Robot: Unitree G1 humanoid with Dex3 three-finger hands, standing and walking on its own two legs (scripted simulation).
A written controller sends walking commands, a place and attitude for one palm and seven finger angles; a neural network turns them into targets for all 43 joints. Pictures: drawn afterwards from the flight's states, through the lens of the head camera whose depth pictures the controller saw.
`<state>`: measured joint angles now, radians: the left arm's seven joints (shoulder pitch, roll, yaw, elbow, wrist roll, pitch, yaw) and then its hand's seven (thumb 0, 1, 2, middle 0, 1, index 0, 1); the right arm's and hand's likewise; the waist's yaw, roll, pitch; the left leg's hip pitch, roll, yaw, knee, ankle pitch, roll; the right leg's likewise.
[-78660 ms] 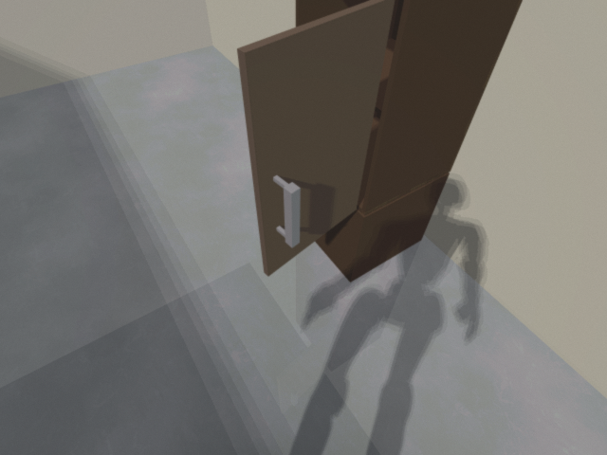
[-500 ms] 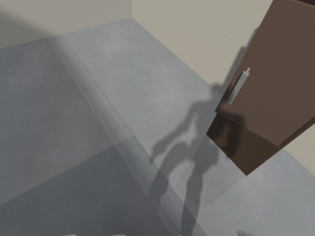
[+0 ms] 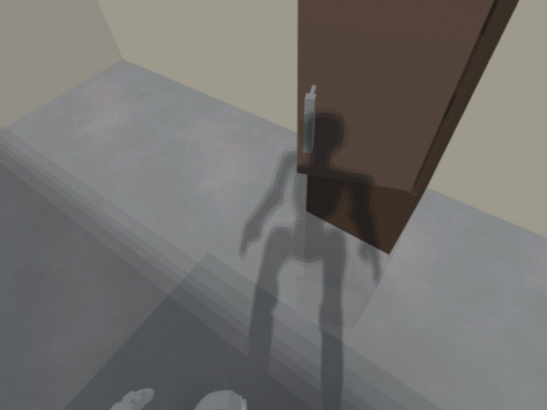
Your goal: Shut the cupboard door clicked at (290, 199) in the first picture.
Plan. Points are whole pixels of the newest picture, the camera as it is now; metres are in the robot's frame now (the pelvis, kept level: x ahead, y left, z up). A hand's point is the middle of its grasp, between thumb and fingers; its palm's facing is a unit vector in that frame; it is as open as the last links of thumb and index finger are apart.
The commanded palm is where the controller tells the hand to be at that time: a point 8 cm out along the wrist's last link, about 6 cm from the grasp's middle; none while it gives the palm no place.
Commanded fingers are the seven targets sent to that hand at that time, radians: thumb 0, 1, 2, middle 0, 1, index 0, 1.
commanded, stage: turn to face it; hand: left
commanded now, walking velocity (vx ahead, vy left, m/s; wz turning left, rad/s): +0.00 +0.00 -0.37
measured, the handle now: (310, 120) +0.80 -0.06 -0.10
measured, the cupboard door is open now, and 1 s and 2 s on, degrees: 21 21 21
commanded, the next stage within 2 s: take the last steps up to it in 0.32 s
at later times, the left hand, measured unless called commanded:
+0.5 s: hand out of the picture +0.12 +0.23 -0.17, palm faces -0.13 -0.97 -0.19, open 7.4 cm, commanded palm none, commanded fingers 0.00 0.90 0.90 -0.20 -0.30 -0.20 -0.30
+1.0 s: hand (210, 406) +0.15 +0.13 -0.17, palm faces -0.22 -0.96 -0.17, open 7.3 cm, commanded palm none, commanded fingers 0.00 0.90 0.90 -0.20 -0.30 -0.20 -0.30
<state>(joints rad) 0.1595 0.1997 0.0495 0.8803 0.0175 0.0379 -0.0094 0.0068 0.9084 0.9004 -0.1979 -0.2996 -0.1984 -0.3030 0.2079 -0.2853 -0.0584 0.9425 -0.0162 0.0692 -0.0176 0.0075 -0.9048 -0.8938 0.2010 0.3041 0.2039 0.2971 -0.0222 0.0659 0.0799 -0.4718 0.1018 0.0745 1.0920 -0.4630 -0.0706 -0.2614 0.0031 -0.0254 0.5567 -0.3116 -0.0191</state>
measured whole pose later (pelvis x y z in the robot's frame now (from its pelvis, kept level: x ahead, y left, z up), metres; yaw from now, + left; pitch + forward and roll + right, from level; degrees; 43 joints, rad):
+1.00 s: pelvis +0.11 -0.04 +0.01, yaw -14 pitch +0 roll -1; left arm 0.31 0.16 0.04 1.08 0.02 -0.04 0.00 0.01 0.92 0.90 -0.20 -0.30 -0.20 -0.30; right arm 0.25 -0.21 -0.05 1.02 -0.03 0.00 0.01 0.01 -0.91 -0.89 0.20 0.30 0.20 0.30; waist -0.03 0.00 0.03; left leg -0.51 0.10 0.10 0.84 -0.30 -0.03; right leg -0.01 0.03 -0.08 0.32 -0.32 -0.04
